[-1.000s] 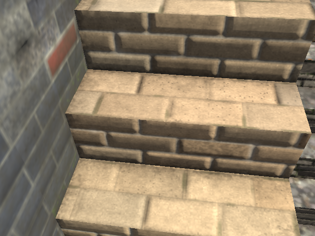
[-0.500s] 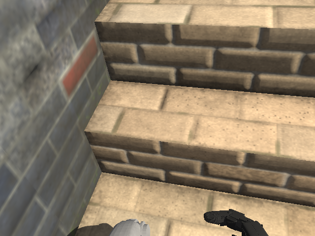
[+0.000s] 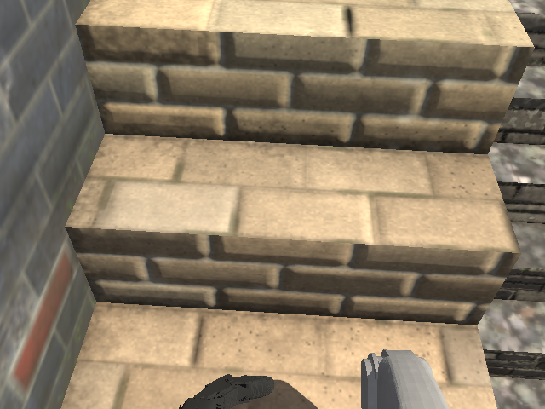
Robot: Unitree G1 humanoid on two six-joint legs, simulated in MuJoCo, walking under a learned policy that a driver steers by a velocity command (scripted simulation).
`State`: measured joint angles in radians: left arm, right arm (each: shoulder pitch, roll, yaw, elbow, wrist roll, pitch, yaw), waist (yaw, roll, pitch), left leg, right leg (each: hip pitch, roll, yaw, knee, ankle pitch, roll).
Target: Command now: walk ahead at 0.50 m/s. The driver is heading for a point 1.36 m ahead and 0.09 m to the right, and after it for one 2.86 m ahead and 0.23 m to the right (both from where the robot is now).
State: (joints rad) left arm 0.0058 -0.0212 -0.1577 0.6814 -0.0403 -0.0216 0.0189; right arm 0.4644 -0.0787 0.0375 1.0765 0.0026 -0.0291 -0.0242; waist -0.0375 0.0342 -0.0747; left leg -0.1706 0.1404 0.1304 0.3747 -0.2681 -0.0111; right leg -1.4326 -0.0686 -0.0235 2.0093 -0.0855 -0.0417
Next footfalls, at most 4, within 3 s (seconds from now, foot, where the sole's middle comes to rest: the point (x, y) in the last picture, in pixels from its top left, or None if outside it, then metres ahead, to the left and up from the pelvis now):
0.08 right None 0.18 -0.14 -0.57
0.62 left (253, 375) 0.43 0.04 -0.36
1.12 right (443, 192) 0.65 -0.28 -0.14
1.68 left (125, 21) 0.82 0.24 0.07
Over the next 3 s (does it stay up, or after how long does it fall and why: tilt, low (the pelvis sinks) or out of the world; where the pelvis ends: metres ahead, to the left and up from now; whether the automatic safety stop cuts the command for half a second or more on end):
stays up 0.83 -0.09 0.85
